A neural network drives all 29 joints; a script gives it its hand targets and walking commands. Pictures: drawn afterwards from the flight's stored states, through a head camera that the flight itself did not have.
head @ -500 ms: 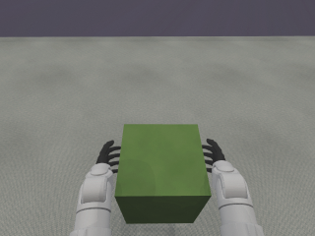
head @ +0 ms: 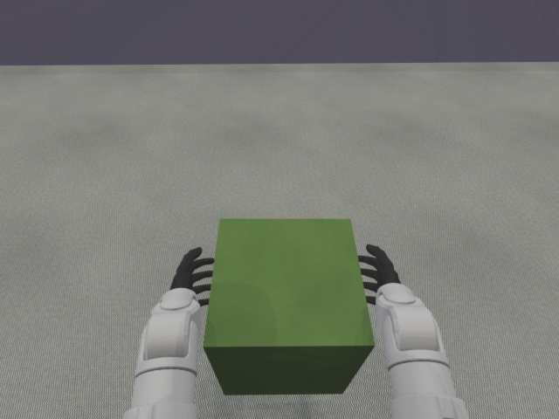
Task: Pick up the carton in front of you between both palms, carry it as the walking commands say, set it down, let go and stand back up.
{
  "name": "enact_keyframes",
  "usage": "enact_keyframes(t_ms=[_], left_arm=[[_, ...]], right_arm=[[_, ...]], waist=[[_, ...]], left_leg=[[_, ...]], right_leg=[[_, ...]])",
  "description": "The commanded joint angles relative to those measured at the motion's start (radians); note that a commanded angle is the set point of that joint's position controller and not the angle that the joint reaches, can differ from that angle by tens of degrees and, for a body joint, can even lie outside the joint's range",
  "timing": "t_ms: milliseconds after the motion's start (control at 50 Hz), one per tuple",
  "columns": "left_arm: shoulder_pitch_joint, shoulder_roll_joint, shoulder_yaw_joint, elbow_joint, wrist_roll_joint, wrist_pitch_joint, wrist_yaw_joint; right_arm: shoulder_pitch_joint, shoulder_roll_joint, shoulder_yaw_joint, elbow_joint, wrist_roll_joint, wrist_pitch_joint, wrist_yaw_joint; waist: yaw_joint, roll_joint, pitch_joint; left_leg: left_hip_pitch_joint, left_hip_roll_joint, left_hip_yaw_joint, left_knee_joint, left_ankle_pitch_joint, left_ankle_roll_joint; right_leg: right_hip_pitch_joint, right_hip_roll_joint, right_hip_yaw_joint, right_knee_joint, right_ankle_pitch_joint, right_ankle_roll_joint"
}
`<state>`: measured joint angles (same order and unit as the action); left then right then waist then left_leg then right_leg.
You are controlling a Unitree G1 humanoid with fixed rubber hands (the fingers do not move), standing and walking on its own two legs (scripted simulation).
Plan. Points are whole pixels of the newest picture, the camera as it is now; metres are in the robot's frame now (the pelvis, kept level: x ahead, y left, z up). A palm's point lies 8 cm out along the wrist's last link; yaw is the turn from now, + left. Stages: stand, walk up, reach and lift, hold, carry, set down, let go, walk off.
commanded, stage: carry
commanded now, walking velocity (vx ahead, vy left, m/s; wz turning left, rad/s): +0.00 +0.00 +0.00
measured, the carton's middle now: (284, 311) +0.31 +0.00 -0.05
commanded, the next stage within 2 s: hold in 0.20 s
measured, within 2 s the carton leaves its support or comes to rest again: neither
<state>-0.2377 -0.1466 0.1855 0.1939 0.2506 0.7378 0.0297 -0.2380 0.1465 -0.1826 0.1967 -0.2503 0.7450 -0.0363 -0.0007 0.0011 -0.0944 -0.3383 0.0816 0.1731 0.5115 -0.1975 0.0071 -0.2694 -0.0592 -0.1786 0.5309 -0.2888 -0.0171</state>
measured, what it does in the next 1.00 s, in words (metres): stands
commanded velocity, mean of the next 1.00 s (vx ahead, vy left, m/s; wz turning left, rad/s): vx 0.00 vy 0.00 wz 0.00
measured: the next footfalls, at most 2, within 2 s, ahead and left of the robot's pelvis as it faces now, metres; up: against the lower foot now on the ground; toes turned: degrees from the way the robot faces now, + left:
none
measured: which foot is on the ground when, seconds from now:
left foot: down 0.00-1.00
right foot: down 0.00-1.00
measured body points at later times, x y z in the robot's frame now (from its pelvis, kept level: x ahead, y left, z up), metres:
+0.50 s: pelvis -0.01 +0.00 +0.01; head -0.05 +0.01 +0.46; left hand +0.30 +0.13 +0.04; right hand +0.27 -0.17 +0.04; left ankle +0.04 +0.13 -0.73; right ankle -0.01 -0.10 -0.73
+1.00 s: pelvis -0.03 +0.03 -0.02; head +0.01 +0.03 +0.43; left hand +0.35 +0.13 -0.01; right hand +0.31 -0.17 -0.01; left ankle +0.04 +0.12 -0.73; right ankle +0.00 -0.10 -0.73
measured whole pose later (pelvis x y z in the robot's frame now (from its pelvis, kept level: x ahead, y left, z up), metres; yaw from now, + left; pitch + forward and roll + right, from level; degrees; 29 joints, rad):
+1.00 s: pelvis -0.03 +0.03 -0.02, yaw -6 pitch +0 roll +0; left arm -0.63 -0.21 0.56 0.60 0.48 0.50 -0.01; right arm -0.63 0.18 -0.57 0.63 -0.50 0.48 0.04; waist 0.00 -0.01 0.10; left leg -0.41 -0.05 -0.04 0.66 -0.24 0.02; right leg -0.39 0.04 0.09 0.68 -0.29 0.01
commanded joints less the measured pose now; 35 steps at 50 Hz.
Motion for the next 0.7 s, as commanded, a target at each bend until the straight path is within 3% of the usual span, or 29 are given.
enact_keyframes(t_ms=[0, 180, 200, 220, 240, 280, 320, 480, 620, 680], left_arm=[[-0.491, -0.919, -0.565, -0.074, -0.268, -0.045, -0.24], [-0.491, -0.919, -0.564, -0.075, -0.268, -0.044, -0.241], [-0.403, -0.955, -0.546, -0.101, -0.266, -0.04, -0.252], [-0.418, -0.929, -0.542, -0.127, -0.257, -0.054, -0.25], [-0.448, -0.931, -0.554, -0.128, -0.256, -0.053, -0.256], [-0.44, -0.923, -0.553, -0.102, -0.251, -0.058, -0.253], [-0.467, -0.913, -0.552, -0.11, -0.255, -0.064, -0.262], [-0.504, -0.946, -0.494, -0.011, -0.218, -0.062, -0.268], [-0.599, -0.981, -0.469, 0.058, -0.215, -0.06, -0.293], [-0.7, -1.0, -0.42, 0.134, -0.198, -0.073, -0.297]], right_arm=[[-0.505, 0.912, 0.572, -0.088, 0.274, -0.053, 0.246], [-0.504, 0.913, 0.572, -0.088, 0.274, -0.053, 0.245], [-0.423, 0.94, 0.544, -0.077, 0.259, -0.053, 0.258], [-0.428, 0.915, 0.534, -0.093, 0.237, -0.072, 0.253], [-0.434, 0.93, 0.528, -0.085, 0.229, -0.076, 0.255], [-0.452, 0.93, 0.53, -0.073, 0.239, -0.083, 0.253], [-0.446, 0.911, 0.508, -0.063, 0.223, -0.089, 0.244], [-0.551, 0.945, 0.504, 0.001, 0.238, -0.084, 0.284], [-0.629, 0.961, 0.453, 0.071, 0.217, -0.087, 0.305], [-0.722, 0.949, 0.388, 0.156, 0.182, -0.107, 0.319]], waist=[[0.0, 0.0, -0.279], [0.0, 0.0, -0.28], [0.013, -0.067, -0.171], [0.007, -0.039, -0.229], [-0.008, -0.029, -0.211], [-0.004, -0.028, -0.208], [-0.006, -0.034, -0.177], [0.019, -0.012, -0.119], [0.004, 0.0, -0.085], [-0.002, 0.004, -0.057]], left_leg=[[0.138, 0.095, -0.106, -0.055, 0.166, 0.005], [0.135, 0.095, -0.104, -0.053, 0.159, 0.003], [0.344, -0.183, -0.225, -0.081, 0.314, 0.023], [0.375, -0.163, -0.248, -0.097, 0.283, 0.024], [0.355, -0.165, -0.247, -0.101, 0.306, 0.021], [0.402, -0.17, -0.251, -0.101, 0.343, 0.015], [0.324, -0.176, -0.243, -0.113, 0.275, 0.001], [0.354, -0.17, -0.239, -0.14, 0.113, 0.015], [0.36, -0.155, -0.24, -0.154, 0.003, 0.008], [0.343, -0.145, -0.247, -0.151, -0.107, 0.003]], right_leg=[[0.058, -0.113, 0.116, -0.093, 0.169, -0.005], [0.054, -0.113, 0.118, -0.094, 0.17, -0.008], [0.121, 0.122, 0.271, -0.157, 0.414, -0.015], [0.178, 0.1, 0.295, -0.153, 0.407, -0.014], [0.184, 0.114, 0.285, -0.154, 0.394, -0.01], [0.185, 0.118, 0.289, -0.17, 0.411, -0.008], [0.271, 0.118, 0.288, -0.187, 0.36, -0.011], [0.175, 0.115, 0.278, -0.205, 0.165, -0.005], [0.115, 0.119, 0.266, -0.211, 0.034, -0.019], [0.066, 0.122, 0.258, -0.196, -0.076, -0.031]])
